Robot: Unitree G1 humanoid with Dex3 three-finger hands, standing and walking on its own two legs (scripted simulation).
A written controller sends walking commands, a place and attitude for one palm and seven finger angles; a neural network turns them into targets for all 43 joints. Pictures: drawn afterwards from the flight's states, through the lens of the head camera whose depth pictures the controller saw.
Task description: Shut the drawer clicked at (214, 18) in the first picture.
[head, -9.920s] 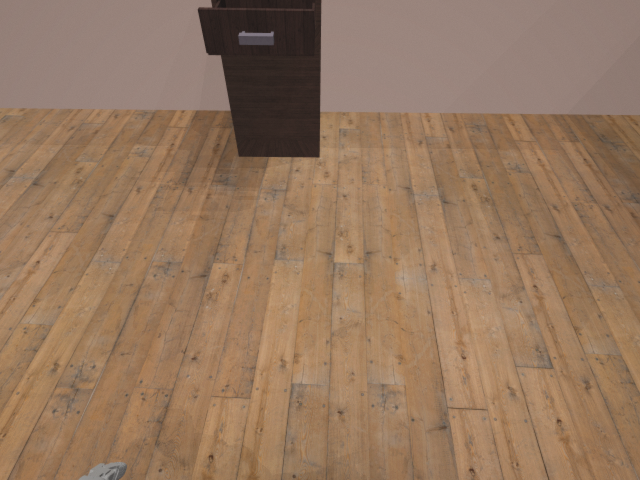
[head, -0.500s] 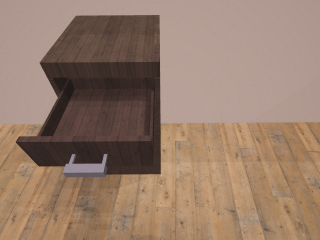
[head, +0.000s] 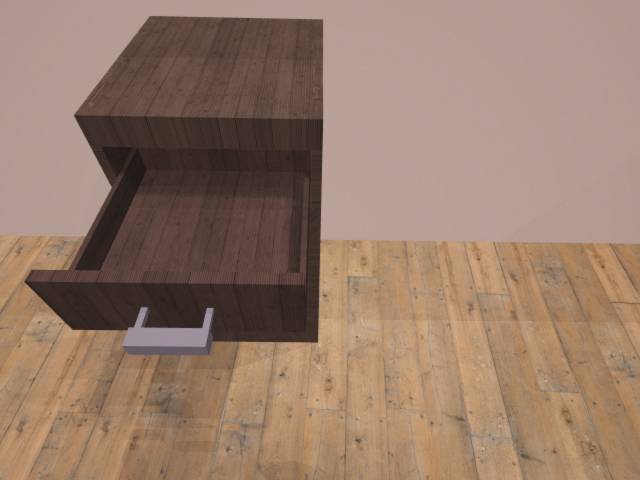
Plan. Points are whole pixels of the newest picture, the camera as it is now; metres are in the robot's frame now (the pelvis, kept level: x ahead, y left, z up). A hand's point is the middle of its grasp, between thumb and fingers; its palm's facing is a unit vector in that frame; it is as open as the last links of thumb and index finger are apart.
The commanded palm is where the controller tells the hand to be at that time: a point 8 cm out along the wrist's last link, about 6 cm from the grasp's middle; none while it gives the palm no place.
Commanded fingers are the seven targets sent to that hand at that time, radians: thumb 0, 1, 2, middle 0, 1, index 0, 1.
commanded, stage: look again from close up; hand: left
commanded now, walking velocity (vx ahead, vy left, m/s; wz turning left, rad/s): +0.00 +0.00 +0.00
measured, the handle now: (173, 327) +0.32 +0.23 -0.04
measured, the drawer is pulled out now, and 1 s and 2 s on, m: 0.30 0.30 0.30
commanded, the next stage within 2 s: raise the hand and make a fist in 0.22 s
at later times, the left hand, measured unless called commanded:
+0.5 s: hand (166, 459) +0.16 +0.20 -0.05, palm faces +0.23 -0.96 -0.19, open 7.0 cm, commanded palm +0.09 +0.22 -0.06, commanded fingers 0.00 0.90 0.90 -0.40 -0.52 -0.40 -0.52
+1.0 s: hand (181, 466) +0.14 +0.17 -0.02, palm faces +0.00 -1.00 -0.06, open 4.6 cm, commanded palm +0.10 +0.23 -0.01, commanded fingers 0.00 0.90 0.90 -0.90 -1.06 -0.90 -1.06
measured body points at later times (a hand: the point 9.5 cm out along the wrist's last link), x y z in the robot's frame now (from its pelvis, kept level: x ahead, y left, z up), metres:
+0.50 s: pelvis +0.00 +0.01 -0.01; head +0.00 +0.00 +0.44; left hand +0.14 +0.25 -0.04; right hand +0.08 -0.24 -0.13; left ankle -0.04 +0.11 -0.74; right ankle +0.02 -0.12 -0.74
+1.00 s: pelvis -0.04 -0.03 -0.08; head +0.01 -0.02 +0.36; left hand +0.14 +0.22 -0.01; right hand +0.19 -0.21 -0.15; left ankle -0.04 +0.11 -0.74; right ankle +0.02 -0.12 -0.74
